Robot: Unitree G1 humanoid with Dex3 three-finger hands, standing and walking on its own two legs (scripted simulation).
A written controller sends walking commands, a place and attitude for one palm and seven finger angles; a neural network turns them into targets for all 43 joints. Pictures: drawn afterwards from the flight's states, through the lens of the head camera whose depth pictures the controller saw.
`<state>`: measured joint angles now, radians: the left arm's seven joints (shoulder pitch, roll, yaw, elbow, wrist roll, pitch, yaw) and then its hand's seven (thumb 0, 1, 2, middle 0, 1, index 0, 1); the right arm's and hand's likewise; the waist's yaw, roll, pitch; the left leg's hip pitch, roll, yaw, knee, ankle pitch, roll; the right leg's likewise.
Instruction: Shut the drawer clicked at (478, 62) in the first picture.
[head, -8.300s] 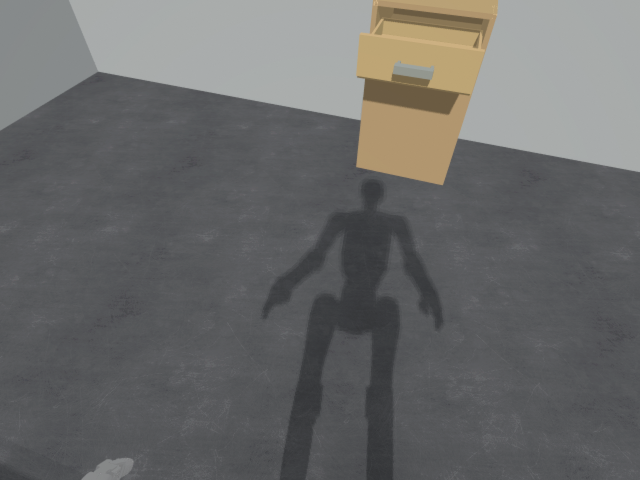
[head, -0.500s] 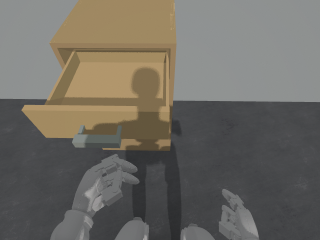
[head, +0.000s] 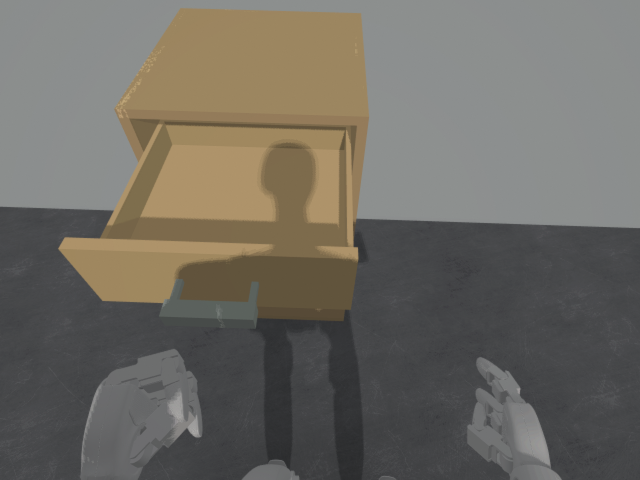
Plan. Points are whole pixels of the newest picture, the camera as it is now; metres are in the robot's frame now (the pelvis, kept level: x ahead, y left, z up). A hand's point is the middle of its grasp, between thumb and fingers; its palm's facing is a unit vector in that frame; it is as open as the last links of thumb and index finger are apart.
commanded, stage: raise the hand and make a fist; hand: left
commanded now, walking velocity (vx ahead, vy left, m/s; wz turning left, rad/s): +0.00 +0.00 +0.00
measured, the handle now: (213, 300) +0.36 +0.18 -0.02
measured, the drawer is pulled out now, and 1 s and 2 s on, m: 0.29 0.29 0.29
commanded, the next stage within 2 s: bring the fist close to the handle in 0.64 s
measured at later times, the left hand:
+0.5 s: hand (215, 428) +0.17 +0.12 +0.08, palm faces -0.03 -1.00 +0.01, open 3.3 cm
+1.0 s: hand (219, 415) +0.19 +0.12 +0.06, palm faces +0.04 -1.00 -0.03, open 3.3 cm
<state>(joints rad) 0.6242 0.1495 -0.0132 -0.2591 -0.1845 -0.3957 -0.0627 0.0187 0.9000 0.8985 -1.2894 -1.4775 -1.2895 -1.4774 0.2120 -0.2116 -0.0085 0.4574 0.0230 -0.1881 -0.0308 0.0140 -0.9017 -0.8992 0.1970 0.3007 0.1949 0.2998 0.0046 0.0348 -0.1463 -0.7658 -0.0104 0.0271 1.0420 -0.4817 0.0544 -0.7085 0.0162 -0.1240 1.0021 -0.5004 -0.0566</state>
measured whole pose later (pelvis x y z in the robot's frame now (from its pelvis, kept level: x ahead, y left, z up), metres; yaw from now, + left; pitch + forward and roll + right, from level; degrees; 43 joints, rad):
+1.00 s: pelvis +0.00 -0.01 -0.01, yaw +0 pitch +14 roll -2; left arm 0.62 0.15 -0.07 -0.25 -0.12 -0.40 -0.01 0.02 0.90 0.90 -1.40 -1.60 -1.40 -1.60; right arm 0.24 -0.22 0.02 0.41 0.01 -0.13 0.00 0.01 -0.90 -0.90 0.20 0.30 0.20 0.30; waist 0.00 0.03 -0.15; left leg -0.84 0.00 0.02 1.12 -0.51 0.04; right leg -0.78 0.02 -0.13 1.08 -0.54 -0.07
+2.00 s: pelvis -0.01 +0.00 -0.05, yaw -1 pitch +21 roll -2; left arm 0.28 0.14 -0.05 0.03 -0.12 -0.46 0.02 0.02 0.90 0.90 -1.40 -1.60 -1.40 -1.60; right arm 0.22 -0.23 0.02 0.49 -0.01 -0.06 0.02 0.01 -0.90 -0.90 0.20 0.30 0.20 0.30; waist -0.02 0.04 -0.19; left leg -1.08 0.00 0.03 1.27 -0.56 0.06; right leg -1.02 0.01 -0.12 1.23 -0.57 -0.06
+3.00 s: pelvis -0.02 +0.00 -0.05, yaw -1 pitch +21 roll -3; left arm -0.17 0.19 0.01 0.43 -0.11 -0.47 0.05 0.06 0.81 0.92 -1.40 -1.60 -1.40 -1.60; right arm 0.18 -0.24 0.03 0.59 -0.01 -0.02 0.00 0.01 -0.90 -0.90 0.20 0.30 0.20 0.30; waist -0.05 0.03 -0.15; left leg -1.12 0.00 0.02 1.28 -0.53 0.05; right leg -1.06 0.02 -0.14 1.24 -0.55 -0.07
